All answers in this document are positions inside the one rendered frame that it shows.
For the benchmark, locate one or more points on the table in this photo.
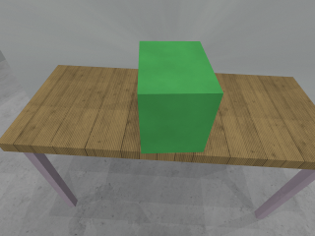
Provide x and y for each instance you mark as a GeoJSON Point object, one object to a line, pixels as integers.
{"type": "Point", "coordinates": [264, 121]}

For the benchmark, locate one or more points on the carton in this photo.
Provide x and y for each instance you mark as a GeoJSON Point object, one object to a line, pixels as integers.
{"type": "Point", "coordinates": [178, 95]}

